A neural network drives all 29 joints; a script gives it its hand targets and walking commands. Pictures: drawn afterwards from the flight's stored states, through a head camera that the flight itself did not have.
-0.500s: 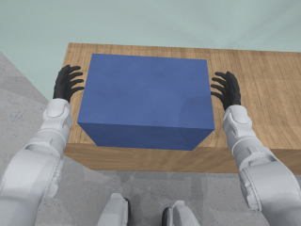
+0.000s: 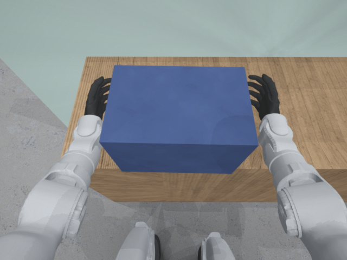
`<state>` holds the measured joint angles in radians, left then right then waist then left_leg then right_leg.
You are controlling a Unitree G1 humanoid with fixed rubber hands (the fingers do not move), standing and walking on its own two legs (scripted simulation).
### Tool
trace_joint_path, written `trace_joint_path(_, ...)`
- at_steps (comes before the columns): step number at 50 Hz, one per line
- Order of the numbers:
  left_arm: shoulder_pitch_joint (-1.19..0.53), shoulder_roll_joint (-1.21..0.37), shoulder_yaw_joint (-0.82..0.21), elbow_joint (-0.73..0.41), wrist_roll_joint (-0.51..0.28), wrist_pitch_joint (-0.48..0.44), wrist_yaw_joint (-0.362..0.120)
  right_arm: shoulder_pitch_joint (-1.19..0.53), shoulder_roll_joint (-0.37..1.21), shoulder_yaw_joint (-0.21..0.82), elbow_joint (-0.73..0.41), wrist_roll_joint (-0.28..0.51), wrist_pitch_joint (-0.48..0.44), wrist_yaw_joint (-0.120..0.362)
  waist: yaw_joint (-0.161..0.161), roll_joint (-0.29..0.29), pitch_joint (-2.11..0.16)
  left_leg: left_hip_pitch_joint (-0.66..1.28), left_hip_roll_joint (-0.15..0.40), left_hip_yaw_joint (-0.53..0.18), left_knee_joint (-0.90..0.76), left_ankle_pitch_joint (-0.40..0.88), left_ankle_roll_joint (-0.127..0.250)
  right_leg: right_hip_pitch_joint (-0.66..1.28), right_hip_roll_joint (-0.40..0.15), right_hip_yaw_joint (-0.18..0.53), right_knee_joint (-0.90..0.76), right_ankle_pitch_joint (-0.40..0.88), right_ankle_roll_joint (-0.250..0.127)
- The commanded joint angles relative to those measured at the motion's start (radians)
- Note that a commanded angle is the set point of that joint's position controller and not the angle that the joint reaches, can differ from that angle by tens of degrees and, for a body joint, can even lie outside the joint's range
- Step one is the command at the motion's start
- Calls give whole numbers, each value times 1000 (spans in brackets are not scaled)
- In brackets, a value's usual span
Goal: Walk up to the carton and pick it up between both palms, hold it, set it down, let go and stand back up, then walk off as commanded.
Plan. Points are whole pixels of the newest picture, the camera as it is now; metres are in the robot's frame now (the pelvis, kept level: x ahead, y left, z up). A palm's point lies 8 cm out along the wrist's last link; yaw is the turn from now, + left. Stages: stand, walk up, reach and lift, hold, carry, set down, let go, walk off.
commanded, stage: reach and lift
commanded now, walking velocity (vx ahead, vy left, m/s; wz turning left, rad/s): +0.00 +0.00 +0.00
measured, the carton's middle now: (177, 124) +0.43 +0.02 +0.01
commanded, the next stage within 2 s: none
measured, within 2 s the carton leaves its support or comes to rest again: neither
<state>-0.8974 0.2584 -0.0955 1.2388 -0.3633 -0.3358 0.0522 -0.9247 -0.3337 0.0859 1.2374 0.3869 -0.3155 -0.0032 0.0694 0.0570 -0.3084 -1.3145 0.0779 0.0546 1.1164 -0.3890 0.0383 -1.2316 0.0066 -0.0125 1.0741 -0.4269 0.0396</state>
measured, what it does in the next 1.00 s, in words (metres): stands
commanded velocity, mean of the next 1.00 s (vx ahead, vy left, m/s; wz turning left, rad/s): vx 0.00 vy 0.00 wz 0.00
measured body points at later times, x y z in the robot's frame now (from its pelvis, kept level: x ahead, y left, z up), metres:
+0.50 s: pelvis +0.00 +0.01 +0.01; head +0.14 +0.01 +0.43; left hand +0.45 +0.21 +0.02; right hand +0.48 -0.16 +0.02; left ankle +0.05 +0.10 -0.64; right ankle +0.03 -0.15 -0.64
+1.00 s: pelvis +0.00 +0.01 +0.02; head +0.15 +0.01 +0.44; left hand +0.45 +0.21 +0.02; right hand +0.48 -0.16 +0.02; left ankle +0.05 +0.10 -0.64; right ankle +0.03 -0.15 -0.64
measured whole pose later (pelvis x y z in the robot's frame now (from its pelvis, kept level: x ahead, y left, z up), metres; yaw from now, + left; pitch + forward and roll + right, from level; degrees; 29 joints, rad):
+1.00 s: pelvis +0.00 +0.01 +0.02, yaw +0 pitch +33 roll -5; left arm -0.95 0.17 0.03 1.42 -0.20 -0.50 0.07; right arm -0.96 -0.25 -0.20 1.38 0.04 -0.41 -0.01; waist 0.07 0.08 -0.30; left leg -1.26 0.07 0.05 1.02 -0.35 0.05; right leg -1.16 0.00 -0.02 0.96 -0.38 0.05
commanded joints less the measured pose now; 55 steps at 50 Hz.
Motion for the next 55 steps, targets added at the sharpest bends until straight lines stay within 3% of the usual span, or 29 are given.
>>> trace_joint_path(1,-508,111,32,-136,22,-62,0,-503,-137,-65,-148,-32,-67,0,-43,-68,-914,813,-41,-35,-78,537,-133,240,73,-78,-158,354,-5)
trace_joint_path(4,-532,125,56,-120,45,-83,11,-525,-126,-47,-142,-39,-77,-7,-15,-67,-909,790,-52,-23,-87,511,-130,286,74,-72,-147,356,-3)
trace_joint_path(6,-517,119,69,-92,73,-87,17,-503,-137,-75,-93,-71,-86,-16,-38,-57,-922,806,-53,-19,-85,526,-132,291,76,-68,-161,383,-3)
trace_joint_path(7,-517,116,89,-106,79,-95,18,-513,-129,-69,-119,-61,-96,-17,-10,-43,-944,818,-51,-20,-82,571,-140,294,78,-66,-164,396,-8)
trace_joint_path(11,-508,61,55,-95,87,-98,25,-526,-139,-99,-36,-82,-110,-21,-46,-30,-918,869,-41,-32,-79,616,-157,248,95,-90,-178,369,-17)
trace_joint_path(12,-512,68,51,-85,76,-104,27,-537,-129,-86,-54,-72,-110,-19,-25,-38,-909,859,-38,-34,-81,610,-157,231,91,-85,-177,361,-16)
trace_joint_path(13,-525,51,37,-123,72,-110,32,-512,-111,-84,-44,-67,-107,-11,-36,-11,-928,884,-38,-34,-91,607,-161,214,88,-88,-189,347,-17)
trace_joint_path(16,-546,35,35,-115,70,-113,36,-554,-91,-107,-66,-90,-98,0,-31,-50,-934,858,-27,-40,-98,531,-156,204,79,-85,-186,302,-14)
trace_joint_path(20,-533,27,53,-148,92,-111,40,-535,-100,-140,-84,-130,-102,0,-40,-32,-973,889,-35,-39,-114,553,-155,231,88,-85,-208,325,-17)
trace_joint_path(22,-503,6,51,-125,84,-116,29,-533,-54,-108,-111,-123,-94,1,-17,-75,-946,854,-36,-31,-115,552,-146,267,86,-76,-199,355,-13)
trace_joint_path(25,-532,0,58,-160,91,-132,36,-521,-43,-135,-117,-150,-104,4,-31,-62,-985,869,-39,-30,-135,537,-142,277,85,-76,-215,340,-14)
trace_joint_path(26,-565,1,57,-126,90,-137,29,-555,-19,-132,-104,-155,-100,9,-9,-49,-950,824,-41,-27,-126,496,-140,264,74,-64,-211,308,-19)
trace_joint_path(29,-579,-23,32,-104,89,-140,34,-568,-5,-149,-83,-178,-102,12,-23,-63,-921,835,-35,-28,-140,479,-142,245,81,-83,-215,284,-21)
trace_joint_path(30,-588,-42,13,-126,83,-142,36,-567,-20,-170,-87,-194,-110,7,-52,-45,-947,869,-31,-41,-140,510,-151,235,86,-97,-208,304,-22)
trace_joint_path(31,-576,-58,20,-136,80,-149,33,-569,15,-146,-120,-194,-115,11,-19,-57,-958,859,-33,-31,-136,546,-147,243,83,-89,-212,328,-23)
trace_joint_path(34,-547,-75,27,-109,103,-159,29,-552,53,-121,-111,-197,-124,10,-12,-56,-970,847,-41,-25,-130,578,-146,302,82,-81,-211,382,-19)
trace_joint_path(35,-550,-41,61,-91,112,-154,26,-545,26,-130,-98,-201,-117,10,-20,-93,-949,841,-44,-19,-137,528,-131,311,84,-79,-215,354,-9)
trace_joint_path(36,-548,-52,57,-80,115,-158,26,-549,61,-116,-101,-191,-115,10,11,-77,-929,821,-43,-20,-146,509,-132,323,76,-69,-214,342,-17)
trace_joint_path(39,-591,-93,34,-56,102,-183,9,-570,116,-111,-97,-207,-124,10,-18,-94,-925,806,-43,-15,-130,517,-130,313,75,-77,-203,363,-11)
trace_joint_path(40,-584,-126,22,-64,102,-186,2,-568,148,-101,-124,-213,-131,15,-4,-76,-940,818,-41,-20,-130,556,-135,312,80,-76,-206,378,-13)
trace_joint_path(42,-607,-164,6,-89,113,-186,7,-566,151,-125,-84,-231,-136,24,-28,-36,-935,884,-37,-32,-142,576,-146,279,85,-94,-214,341,-23)
trace_joint_path(43,-581,-150,20,-75,127,-191,5,-557,145,-141,-89,-245,-144,22,-19,-34,-929,864,-38,-27,-130,596,-147,258,86,-95,-212,354,-25)
trace_joint_path(44,-617,-203,1,-90,139,-193,-5,-564,196,-153,-65,-267,-148,30,-52,-22,-936,898,-37,-33,-131,596,-153,256,83,-107,-216,362,-21)
trace_joint_path(45,-628,-260,8,-75,162,-196,-23,-587,256,-146,-82,-292,-150,54,-21,-30,-933,902,-34,-35,-146,577,-151,256,80,-103,-224,327,-23)
trace_joint_path(46,-617,-312,3,-69,181,-202,-33,-558,312,-148,-52,-320,-156,58,-44,-34,-909,902,-36,-34,-150,584,-152,269,80,-107,-228,348,-23)
trace_joint_path(47,-647,-378,8,-71,210,-215,-57,-582,378,-175,-70,-382,-174,76,-61,-39,-900,891,-39,-34,-155,592,-153,271,79,-115,-234,358,-19)
trace_joint_path(49,-639,-537,34,-3,289,-239,-99,-570,579,-181,-34,-501,-194,125,-40,-49,-848,877,-47,-21,-172,591,-139,300,74,-118,-241,363,-24)
trace_joint_path(50,-663,-605,28,36,310,-258,-124,-563,652,-207,-1,-564,-206,143,-72,-61,-817,856,-49,-14,-185,572,-129,323,72,-120,-259,365,-23)
trace_joint_path(55,-663,-603,67,142,341,-317,-125,-490,677,-274,163,-629,-249,164,-83,-34,-688,827,-41,-7,-235,498,-112,359,54,-110,-301,351,-36)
